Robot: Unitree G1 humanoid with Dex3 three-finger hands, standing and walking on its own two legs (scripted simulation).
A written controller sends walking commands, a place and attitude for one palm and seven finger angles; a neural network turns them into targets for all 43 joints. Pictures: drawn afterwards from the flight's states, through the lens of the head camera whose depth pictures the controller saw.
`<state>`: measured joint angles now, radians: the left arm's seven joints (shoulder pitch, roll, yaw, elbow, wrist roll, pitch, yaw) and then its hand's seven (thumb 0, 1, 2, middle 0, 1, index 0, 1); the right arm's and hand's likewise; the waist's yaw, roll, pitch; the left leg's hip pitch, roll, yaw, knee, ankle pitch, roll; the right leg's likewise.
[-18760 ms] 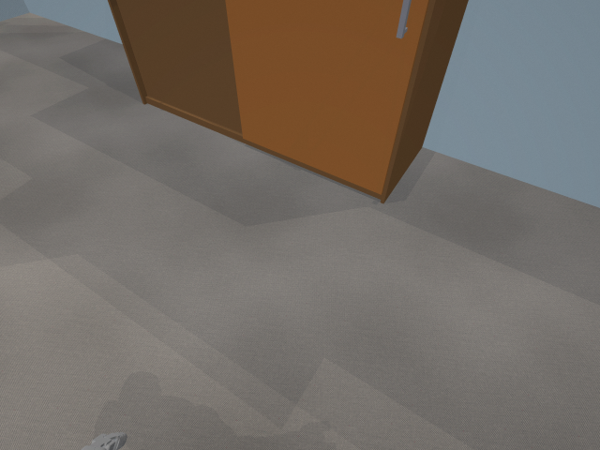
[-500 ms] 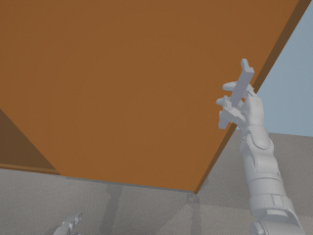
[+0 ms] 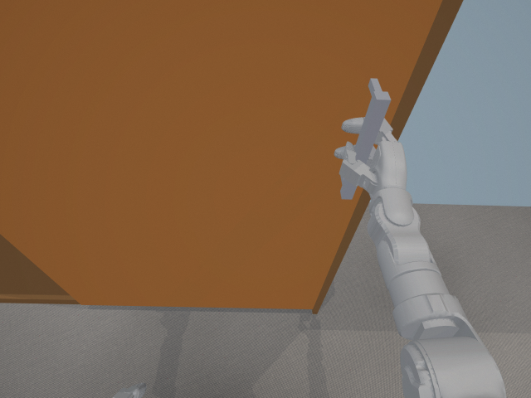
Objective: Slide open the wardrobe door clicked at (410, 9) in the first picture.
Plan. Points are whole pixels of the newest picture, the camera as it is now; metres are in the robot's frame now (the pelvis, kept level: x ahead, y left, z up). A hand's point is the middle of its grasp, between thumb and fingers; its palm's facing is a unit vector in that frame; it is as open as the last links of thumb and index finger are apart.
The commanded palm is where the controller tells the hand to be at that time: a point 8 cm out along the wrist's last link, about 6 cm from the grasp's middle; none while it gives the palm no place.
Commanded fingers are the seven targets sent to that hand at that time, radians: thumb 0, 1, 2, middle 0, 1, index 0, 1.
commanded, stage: tug the door sideways, standing still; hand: right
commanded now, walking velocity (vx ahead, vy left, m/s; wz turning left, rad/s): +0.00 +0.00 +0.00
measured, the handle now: (359, 145) +0.48 -0.11 +0.13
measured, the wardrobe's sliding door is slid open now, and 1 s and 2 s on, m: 0.00 0.03 0.36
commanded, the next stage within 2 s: step sideways, sliding the door along in 0.28 s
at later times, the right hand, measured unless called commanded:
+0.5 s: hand (333, 166) +0.43 -0.07 +0.13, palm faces -0.03 +0.99 -0.11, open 5.5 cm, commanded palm +0.41 -0.11 +0.13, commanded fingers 0.00 -0.90 -0.90 0.45 1.40 0.45 1.40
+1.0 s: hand (321, 164) +0.43 -0.05 +0.13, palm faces +0.16 +0.98 -0.10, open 6.0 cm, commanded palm +0.40 -0.03 +0.13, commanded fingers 0.00 -0.90 -0.90 0.45 1.40 0.45 1.40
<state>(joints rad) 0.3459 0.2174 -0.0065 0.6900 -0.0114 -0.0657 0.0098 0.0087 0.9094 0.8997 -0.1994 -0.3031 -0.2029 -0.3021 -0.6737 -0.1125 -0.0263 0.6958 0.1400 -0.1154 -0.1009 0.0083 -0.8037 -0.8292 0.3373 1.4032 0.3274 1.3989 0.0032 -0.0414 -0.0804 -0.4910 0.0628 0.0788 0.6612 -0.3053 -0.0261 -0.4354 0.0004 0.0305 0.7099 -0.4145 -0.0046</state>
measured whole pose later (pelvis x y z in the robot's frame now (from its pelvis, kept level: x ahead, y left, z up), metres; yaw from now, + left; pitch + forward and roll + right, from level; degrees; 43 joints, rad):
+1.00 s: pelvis +0.01 +0.10 +0.00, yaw -3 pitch +0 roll -1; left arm 0.14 0.24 0.04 0.64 -0.02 -0.01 0.07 0.01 0.91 0.90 -0.20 -0.30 -0.20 -0.30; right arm -0.69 -0.18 0.01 0.52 0.11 -0.08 -0.15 -0.01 -0.80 -0.85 0.40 1.40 0.18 1.40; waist -0.07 -0.02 0.20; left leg -0.44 -0.03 0.03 1.05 -0.48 0.02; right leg -0.31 -0.10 -0.11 0.65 -0.32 0.03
